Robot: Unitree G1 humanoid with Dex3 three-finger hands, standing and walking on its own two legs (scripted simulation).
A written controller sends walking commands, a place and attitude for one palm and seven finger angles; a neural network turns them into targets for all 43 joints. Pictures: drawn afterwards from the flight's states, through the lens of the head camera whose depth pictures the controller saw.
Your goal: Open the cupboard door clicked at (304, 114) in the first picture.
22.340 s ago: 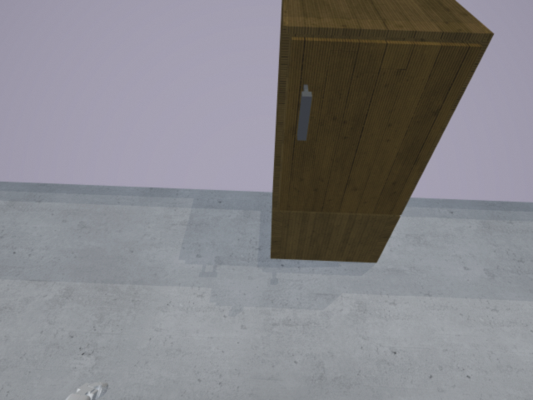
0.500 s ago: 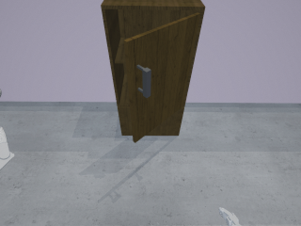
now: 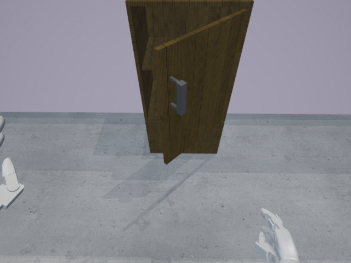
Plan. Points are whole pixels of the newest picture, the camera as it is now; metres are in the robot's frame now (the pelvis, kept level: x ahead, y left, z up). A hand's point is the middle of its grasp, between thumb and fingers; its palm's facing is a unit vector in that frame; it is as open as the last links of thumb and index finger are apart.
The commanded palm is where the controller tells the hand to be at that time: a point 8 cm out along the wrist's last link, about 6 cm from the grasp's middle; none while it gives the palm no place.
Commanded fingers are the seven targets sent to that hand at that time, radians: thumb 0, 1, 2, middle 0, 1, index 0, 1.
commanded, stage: stop stepping back and stand still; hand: left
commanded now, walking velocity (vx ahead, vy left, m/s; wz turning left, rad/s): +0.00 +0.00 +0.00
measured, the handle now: (177, 95) +0.62 +0.04 +0.01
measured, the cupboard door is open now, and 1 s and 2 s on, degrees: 44 44 44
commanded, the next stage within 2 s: let the arm hang, fingers relaxed in 0.10 s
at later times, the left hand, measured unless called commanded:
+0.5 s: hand out of the picture +0.07 +0.18 -0.16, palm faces -0.02 -0.98 -0.18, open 7.3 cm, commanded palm none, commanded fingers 0.00 0.90 0.90 -0.20 -0.30 -0.20 -0.30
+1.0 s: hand out of the picture -0.01 +0.18 -0.17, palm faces +0.05 -0.97 -0.22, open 7.4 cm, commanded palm none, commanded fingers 0.00 0.90 0.90 -0.20 -0.30 -0.20 -0.30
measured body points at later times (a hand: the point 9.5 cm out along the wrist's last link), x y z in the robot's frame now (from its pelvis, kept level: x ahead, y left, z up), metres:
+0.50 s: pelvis +0.00 +0.01 +0.00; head +0.03 +0.00 +0.44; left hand +0.07 +0.23 -0.14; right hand +0.08 -0.24 -0.15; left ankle +0.01 +0.10 -0.74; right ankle +0.02 -0.09 -0.74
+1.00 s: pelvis +0.00 +0.00 +0.00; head +0.02 -0.01 +0.45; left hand -0.01 +0.23 -0.15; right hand -0.02 -0.20 -0.17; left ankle +0.01 +0.10 -0.74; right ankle +0.02 -0.09 -0.74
